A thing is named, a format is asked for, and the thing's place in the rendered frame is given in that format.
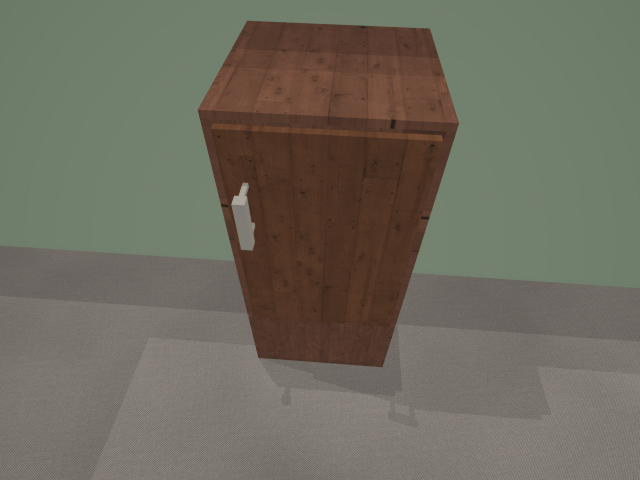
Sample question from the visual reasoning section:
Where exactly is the handle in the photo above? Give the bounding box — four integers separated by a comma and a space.
231, 183, 255, 251

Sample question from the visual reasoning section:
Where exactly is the cupboard door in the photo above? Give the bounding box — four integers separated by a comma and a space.
211, 123, 443, 327

